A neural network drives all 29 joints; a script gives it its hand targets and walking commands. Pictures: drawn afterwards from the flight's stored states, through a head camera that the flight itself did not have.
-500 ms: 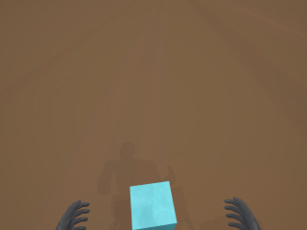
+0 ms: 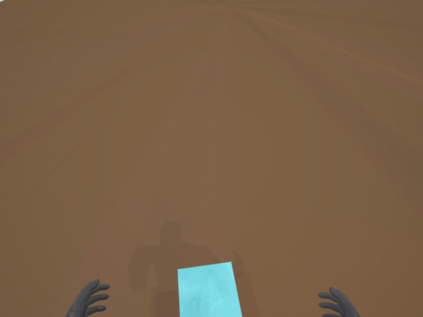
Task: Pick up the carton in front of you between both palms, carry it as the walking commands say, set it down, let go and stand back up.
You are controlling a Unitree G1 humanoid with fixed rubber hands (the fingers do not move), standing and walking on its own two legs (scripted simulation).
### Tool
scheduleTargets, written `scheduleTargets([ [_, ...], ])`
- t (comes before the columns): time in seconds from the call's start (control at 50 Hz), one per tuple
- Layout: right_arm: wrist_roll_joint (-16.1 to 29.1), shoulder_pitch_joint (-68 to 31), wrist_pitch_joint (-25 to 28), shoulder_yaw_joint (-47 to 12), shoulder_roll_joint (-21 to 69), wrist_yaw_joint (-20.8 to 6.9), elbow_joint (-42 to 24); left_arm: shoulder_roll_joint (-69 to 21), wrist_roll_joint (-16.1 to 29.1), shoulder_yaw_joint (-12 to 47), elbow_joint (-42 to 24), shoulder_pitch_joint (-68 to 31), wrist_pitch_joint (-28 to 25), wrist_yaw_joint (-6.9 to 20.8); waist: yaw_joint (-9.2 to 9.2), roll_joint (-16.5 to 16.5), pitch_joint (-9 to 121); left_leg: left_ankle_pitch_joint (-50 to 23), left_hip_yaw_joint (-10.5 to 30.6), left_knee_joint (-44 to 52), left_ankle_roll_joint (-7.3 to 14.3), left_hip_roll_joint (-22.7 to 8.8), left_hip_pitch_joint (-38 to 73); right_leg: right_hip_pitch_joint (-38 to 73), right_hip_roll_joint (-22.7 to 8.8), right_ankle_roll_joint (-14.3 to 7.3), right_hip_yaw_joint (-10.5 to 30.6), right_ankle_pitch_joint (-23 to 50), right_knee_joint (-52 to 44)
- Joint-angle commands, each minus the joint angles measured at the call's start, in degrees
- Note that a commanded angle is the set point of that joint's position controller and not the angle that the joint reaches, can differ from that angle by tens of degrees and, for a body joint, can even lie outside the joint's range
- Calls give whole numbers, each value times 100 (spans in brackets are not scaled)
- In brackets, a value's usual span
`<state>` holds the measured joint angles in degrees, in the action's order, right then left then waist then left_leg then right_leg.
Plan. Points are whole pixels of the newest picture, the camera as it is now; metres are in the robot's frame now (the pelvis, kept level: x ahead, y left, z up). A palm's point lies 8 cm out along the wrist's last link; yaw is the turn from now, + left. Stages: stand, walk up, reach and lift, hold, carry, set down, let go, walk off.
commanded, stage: stand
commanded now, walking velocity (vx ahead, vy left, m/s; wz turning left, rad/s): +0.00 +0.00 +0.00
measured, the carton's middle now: (208, 303) +0.36 +0.01 -0.65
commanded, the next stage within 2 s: none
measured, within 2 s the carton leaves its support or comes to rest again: neither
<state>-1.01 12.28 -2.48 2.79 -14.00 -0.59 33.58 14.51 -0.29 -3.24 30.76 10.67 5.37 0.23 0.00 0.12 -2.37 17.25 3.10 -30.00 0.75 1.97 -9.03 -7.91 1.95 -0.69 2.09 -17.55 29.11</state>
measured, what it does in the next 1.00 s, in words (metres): stands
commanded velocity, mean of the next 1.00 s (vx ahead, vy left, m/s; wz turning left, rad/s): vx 0.00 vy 0.00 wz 0.00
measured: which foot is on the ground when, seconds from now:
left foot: down 0.00-1.00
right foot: down 0.00-1.00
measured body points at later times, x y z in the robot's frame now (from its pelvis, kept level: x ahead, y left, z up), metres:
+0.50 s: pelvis +0.00 +0.01 +0.00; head -0.01 +0.02 +0.45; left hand +0.12 +0.29 -0.11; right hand +0.12 -0.27 -0.10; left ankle -0.01 +0.11 -0.74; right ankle -0.02 -0.11 -0.74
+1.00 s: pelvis -0.02 +0.01 +0.01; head -0.02 +0.02 +0.46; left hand +0.08 +0.30 -0.11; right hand +0.08 -0.28 -0.10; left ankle -0.01 +0.11 -0.74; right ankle -0.02 -0.11 -0.74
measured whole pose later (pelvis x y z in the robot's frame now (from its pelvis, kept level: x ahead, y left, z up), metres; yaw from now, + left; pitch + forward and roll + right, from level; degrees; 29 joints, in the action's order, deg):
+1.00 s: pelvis -0.02 +0.01 +0.01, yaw -1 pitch -4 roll +0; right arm -0.4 10.8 1.2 2.2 -18.1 1.6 51.9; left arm 18.6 -0.4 -1.7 52.0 12.1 -1.1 -2.1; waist 0.1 -0.7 -2.2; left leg 12.7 1.9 -24.3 1.6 2.4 -8.0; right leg -7.2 0.8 0.6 3.0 -13.0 23.7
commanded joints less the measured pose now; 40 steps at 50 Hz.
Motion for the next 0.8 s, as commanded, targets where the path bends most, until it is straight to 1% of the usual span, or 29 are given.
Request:
scheduleTargets([
  [0.0, -28, -231, 333, 314, -817, 102, -136, 717, -29, -283, -44, -218, -480, -61, 20, -63, 191, -721, 217, 488, -40, -358, -335, -269, -353, 66, 276, 591, -538],
  [0.06, -37, -265, 403, 330, -841, 133, 36, 776, -54, -282, 193, -166, -577, -94, 9, 58, 258, -1085, 286, 482, -36, -410, -301, -187, -383, 67, 298, 953, -466],
  [0.12, -36, -193, 436, 343, -898, 171, 191, 833, -78, -267, 362, -105, -637, -148, 31, 106, 315, -1373, 335, 460, -38, -456, -179, -173, -391, 73, 312, 1133, -434],
  [0.24, -28, -153, 441, 308, -1015, 218, 410, 913, -88, -217, 640, -3, -676, -197, 27, 116, 321, -1516, 402, 491, -30, -517, -130, -111, -434, 70, 352, 1260, -432],
  [0.48, 5, -151, 442, 215, -1095, 249, 808, 984, -67, -113, 1099, 78, -699, -242, 14, 24, 204, -1436, 464, 651, -9, -584, -105, -56, -530, 67, 430, 1241, -537],
  [0.78, 45, -251, 436, 146, -1184, 244, 1293, 1129, -28, -42, 1609, 61, -710, -260, 14, 9, 70, -1036, 519, 962, 14, -642, -98, -19, -634, 70, 533, 1028, -792],
])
